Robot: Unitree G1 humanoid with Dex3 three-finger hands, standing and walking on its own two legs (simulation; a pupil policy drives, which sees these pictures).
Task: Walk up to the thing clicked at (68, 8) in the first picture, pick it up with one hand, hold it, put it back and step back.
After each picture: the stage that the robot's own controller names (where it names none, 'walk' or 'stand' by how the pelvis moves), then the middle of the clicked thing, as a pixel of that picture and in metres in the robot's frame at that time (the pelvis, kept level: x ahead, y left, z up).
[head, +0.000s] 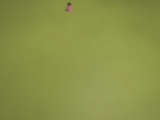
stand; (69, 7) +2.13 +0.19 -0.72
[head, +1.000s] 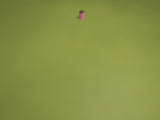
walk; (81, 15) +1.99 +0.18 -0.72
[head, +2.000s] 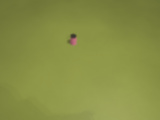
walk; (73, 39) +1.28 +0.19 -0.70
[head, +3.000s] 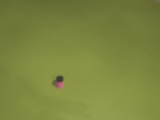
walk; (60, 82) +0.76 +0.18 -0.69
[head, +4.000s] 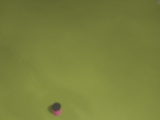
walk; (56, 109) +0.50 +0.17 -0.70
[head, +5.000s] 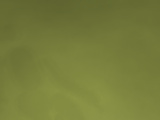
stand; out of the picture +0.39 +0.16 -0.70
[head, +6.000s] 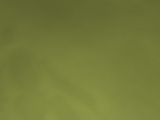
stand; out of the picture +0.35 +0.15 -0.72
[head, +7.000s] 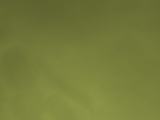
stand; out of the picture +0.37 +0.17 -0.73
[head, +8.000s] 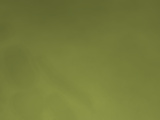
stand; out of the picture +0.36 +0.16 -0.73
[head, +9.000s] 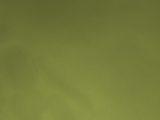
stand; out of the picture +0.36 +0.17 -0.73
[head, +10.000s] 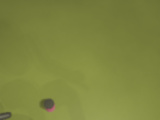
go down; (49, 105) +0.39 +0.17 -0.61
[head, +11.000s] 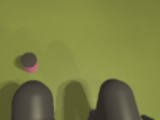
go down; (30, 63) +0.44 +0.21 -0.30
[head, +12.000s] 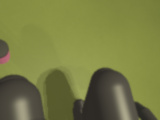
close in; out of the picture +0.42 +0.23 -0.25
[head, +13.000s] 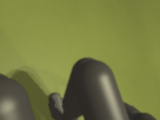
close; out of the picture +0.42 +0.25 -0.22
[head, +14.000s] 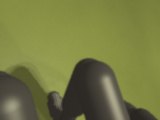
lift; out of the picture +0.40 +0.25 -0.23
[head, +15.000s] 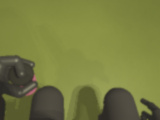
lift; (24, 80) +0.32 +0.21 -0.06
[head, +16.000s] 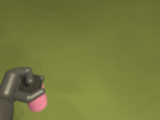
hold; (34, 94) +0.31 +0.17 +0.01
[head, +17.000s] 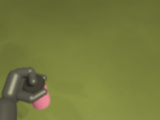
hold; (37, 93) +0.31 +0.17 +0.00
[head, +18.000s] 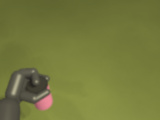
hold; (40, 93) +0.31 +0.16 -0.01
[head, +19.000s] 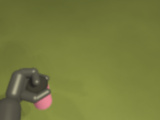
crouch; (40, 93) +0.32 +0.16 -0.02
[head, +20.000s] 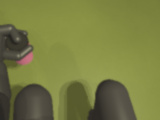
crouch; (20, 49) +0.45 +0.18 -0.10
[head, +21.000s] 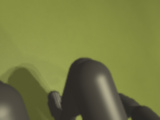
lower; out of the picture +0.42 +0.26 -0.23
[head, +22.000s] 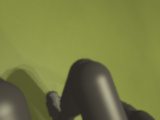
lower; out of the picture +0.41 +0.27 -0.23
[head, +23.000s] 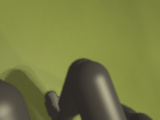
lower; out of the picture +0.42 +0.27 -0.23
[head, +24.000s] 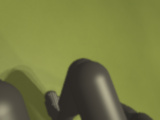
lower; out of the picture +0.42 +0.27 -0.23
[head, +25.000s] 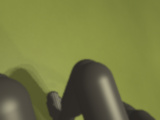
draw back; out of the picture +0.41 +0.26 -0.23
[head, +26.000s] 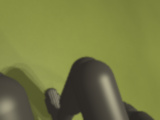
withdraw; out of the picture +0.40 +0.26 -0.23
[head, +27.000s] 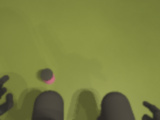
walk; (48, 76) +0.42 +0.19 -0.43
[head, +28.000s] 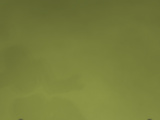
stand; out of the picture +0.36 +0.15 -0.66
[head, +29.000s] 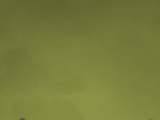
stand; out of the picture +0.36 +0.16 -0.66
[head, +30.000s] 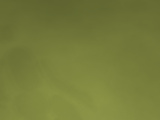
stand; out of the picture +0.37 +0.15 -0.70
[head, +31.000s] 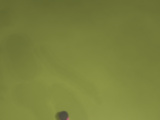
walk; (64, 117) +0.40 +0.14 -0.71
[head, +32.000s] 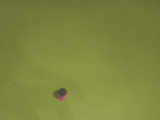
walk; (62, 94) +0.54 +0.10 -0.71
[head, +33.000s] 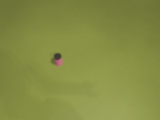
walk; (58, 59) +0.83 +0.23 -0.69
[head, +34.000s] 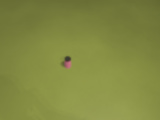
stand; (67, 62) +1.03 +0.14 -0.71
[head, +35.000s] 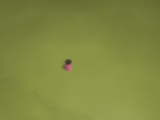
stand; (68, 65) +1.02 +0.15 -0.73
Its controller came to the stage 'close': yes
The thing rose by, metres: 0.70
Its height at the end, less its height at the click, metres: +0.00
